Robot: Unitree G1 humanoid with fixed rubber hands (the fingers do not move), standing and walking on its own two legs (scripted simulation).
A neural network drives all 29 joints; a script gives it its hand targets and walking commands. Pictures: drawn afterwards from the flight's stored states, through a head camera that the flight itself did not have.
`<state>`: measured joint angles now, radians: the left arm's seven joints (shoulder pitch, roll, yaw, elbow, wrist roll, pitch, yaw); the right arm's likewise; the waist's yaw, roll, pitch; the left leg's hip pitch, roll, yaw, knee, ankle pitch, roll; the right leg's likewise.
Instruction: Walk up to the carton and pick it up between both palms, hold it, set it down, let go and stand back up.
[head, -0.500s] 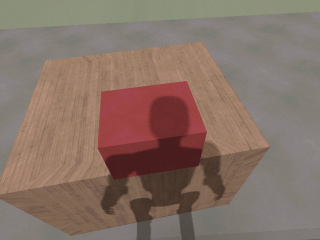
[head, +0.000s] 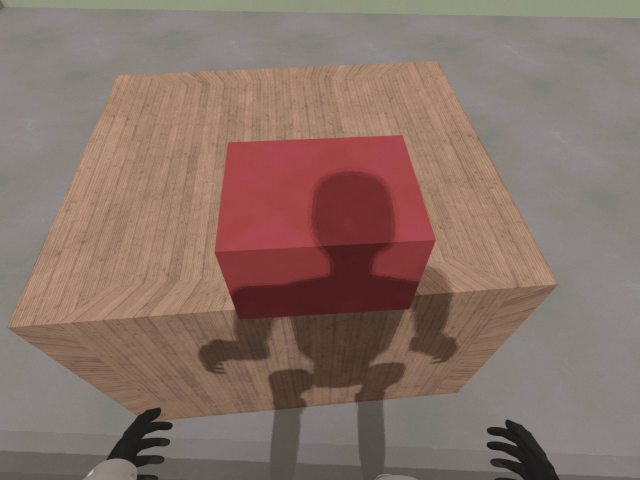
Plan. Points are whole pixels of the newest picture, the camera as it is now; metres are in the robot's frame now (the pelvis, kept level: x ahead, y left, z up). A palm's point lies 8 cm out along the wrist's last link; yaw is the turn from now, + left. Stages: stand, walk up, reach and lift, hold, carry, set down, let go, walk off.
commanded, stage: reach and lift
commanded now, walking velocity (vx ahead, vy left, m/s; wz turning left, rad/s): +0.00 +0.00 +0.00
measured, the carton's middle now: (320, 227) +0.49 +0.01 -0.02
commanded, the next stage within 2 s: none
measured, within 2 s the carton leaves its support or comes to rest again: neither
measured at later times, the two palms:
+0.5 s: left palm (129, 434) +0.20 +0.25 -0.05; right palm (539, 457) +0.16 -0.24 -0.05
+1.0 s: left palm (125, 391) +0.24 +0.26 -0.03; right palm (521, 390) +0.23 -0.23 -0.03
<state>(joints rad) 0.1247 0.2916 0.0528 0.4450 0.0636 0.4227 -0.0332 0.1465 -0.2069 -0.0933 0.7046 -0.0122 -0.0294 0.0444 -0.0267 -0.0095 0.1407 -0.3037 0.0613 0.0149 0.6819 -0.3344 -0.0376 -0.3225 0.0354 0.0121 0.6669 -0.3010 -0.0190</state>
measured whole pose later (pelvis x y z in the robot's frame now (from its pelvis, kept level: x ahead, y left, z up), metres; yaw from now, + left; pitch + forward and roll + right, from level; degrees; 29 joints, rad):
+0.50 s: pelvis +0.02 +0.01 +0.02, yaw +0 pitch -4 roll +0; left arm 0.13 0.24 0.03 0.57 -0.03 0.08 0.01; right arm 0.20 -0.20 -0.08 0.68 0.03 -0.20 0.04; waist -0.01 -0.02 0.09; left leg -0.11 0.04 0.04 0.43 -0.24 -0.03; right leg -0.15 0.02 0.03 0.44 -0.21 -0.01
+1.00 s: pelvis +0.04 +0.02 +0.02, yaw +0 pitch -2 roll +0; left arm 0.03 0.26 -0.01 0.77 -0.17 -0.29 -0.01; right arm 0.05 -0.26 0.00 0.87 0.21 -0.43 0.05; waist 0.00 -0.01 0.02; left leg -0.17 0.03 0.03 0.47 -0.28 -0.02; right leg -0.18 0.01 0.02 0.45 -0.25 0.00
